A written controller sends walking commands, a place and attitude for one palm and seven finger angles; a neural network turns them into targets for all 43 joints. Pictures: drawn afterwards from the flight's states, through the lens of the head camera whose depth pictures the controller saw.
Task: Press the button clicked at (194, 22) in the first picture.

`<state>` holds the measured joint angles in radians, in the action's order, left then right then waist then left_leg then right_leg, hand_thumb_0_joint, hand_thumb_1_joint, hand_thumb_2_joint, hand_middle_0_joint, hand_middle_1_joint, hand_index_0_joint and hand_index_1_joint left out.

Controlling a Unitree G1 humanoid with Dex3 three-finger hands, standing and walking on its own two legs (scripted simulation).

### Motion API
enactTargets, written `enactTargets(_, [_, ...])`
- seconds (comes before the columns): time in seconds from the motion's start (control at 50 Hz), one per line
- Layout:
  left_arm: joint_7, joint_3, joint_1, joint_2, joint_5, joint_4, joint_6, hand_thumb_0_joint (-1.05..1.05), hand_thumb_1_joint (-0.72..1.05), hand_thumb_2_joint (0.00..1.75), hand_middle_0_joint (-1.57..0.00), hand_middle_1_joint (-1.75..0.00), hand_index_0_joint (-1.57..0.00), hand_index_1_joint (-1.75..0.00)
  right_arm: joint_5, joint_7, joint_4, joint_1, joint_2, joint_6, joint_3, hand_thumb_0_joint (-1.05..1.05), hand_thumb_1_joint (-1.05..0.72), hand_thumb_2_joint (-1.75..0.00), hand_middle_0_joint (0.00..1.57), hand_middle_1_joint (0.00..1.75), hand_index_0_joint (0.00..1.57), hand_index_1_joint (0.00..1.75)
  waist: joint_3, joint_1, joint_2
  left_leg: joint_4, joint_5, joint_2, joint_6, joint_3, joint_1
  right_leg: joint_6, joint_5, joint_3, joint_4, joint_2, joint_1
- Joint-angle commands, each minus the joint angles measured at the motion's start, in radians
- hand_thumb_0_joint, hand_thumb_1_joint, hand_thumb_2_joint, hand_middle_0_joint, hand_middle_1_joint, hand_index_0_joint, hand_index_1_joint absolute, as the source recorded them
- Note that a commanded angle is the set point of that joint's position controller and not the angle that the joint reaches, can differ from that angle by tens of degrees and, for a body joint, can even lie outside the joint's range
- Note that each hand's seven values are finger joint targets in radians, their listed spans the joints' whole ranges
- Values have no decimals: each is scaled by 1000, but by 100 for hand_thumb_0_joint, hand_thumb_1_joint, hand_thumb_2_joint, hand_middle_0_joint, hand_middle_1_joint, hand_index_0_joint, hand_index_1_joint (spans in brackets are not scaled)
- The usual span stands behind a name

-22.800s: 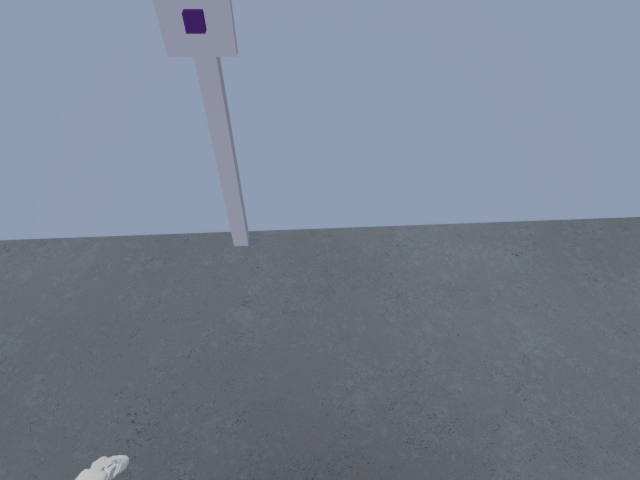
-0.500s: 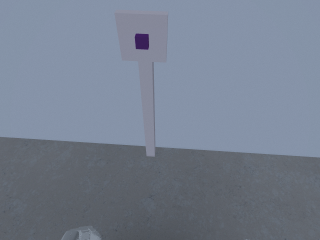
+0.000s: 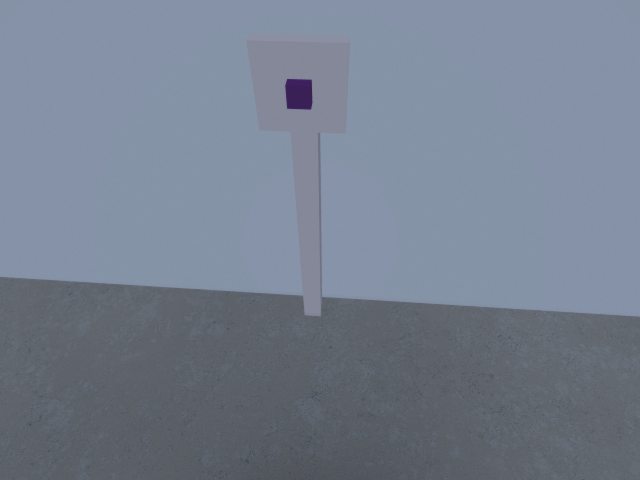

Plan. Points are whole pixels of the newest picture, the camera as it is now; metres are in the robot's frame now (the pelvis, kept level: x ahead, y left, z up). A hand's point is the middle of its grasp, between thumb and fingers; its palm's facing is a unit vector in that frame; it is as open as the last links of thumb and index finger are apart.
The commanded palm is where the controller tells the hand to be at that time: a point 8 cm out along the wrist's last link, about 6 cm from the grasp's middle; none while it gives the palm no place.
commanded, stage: let the arm hang, fingers relaxed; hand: left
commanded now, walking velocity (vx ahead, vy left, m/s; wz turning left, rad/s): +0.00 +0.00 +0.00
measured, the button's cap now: (299, 93) +0.74 +0.08 +0.11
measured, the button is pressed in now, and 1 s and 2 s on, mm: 0 0 0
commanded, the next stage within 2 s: stand and wait in 0.36 s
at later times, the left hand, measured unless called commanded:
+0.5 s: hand out of the picture +0.00 +0.17 -0.18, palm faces +0.04 -0.98 -0.18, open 7.3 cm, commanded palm none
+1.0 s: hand out of the picture +0.03 +0.18 -0.17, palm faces +0.02 -0.98 -0.21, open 7.3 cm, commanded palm none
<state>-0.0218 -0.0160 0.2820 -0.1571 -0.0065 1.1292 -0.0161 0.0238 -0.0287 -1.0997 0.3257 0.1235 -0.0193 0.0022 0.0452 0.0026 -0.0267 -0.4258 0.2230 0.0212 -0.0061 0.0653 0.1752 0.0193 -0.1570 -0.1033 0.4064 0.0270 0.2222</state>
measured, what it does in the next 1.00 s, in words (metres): stands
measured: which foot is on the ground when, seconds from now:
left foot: down 0.00-1.00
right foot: down 0.00-1.00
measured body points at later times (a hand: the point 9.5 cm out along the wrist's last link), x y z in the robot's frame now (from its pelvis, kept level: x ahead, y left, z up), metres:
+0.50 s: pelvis +0.01 +0.00 +0.00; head +0.02 +0.00 +0.45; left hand +0.00 +0.22 -0.16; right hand -0.02 -0.20 -0.17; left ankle +0.01 +0.11 -0.74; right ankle +0.04 -0.11 -0.74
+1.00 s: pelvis +0.01 +0.00 +0.00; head +0.03 -0.01 +0.45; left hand +0.03 +0.23 -0.16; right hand +0.00 -0.23 -0.16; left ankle +0.01 +0.11 -0.74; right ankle +0.04 -0.11 -0.74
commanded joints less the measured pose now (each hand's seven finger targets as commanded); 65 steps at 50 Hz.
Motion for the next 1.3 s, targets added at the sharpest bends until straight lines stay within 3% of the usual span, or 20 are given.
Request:
enactTargets(0.0, [-13,-24,36,-95,-6,-18,20,0,90,90,-20,-30,-20,-30,-1,-8,14,64,88,16,15,0,-90,-90,20,30,20,30,44,-5,2,120,21,89,-28,-88,91,26,-82,99,-81,80,-28])
enactTargets(0.2, [-16,-29,47,-71,-8,-5,19,0,90,90,-20,-30,-20,-30,-1,-11,3,86,67,15,19,0,-90,-90,20,30,20,30,68,0,-14,130,75,88,-29,-92,117,22,-95,98,-72,75,-16])
enactTargets(0.32, [-16,-29,45,-67,-7,-7,26,0,90,90,-20,-30,-20,-30,-2,-11,0,88,69,19,22,0,-90,-90,20,30,20,30,35,5,18,107,-1,88,-28,-83,79,22,-48,96,-67,83,-23])
enactTargets(0.66, [-16,-30,33,-84,-7,-7,34,0,90,90,-20,-30,-20,-30,-2,-10,-7,51,93,21,24,0,-90,-90,20,30,20,30,37,9,11,108,-27,87,-21,-73,35,22,-34,111,-89,88,-16])
enactTargets(0.92, [-12,-37,-15,-127,-6,-13,38,0,90,90,-20,-30,-20,-30,-3,-9,-9,9,133,25,28,0,-90,-90,20,30,20,30,27,6,18,121,-52,95,-20,-79,20,26,-11,114,-98,91,-42])
enactTargets(1.28, [-3,-50,-106,-226,-7,-30,52,0,90,90,-20,-30,-20,-30,-5,-3,1,-87,240,32,42,0,-90,-90,20,30,20,30,-12,5,17,138,-92,106,-17,-83,-29,33,35,130,-128,101,-76])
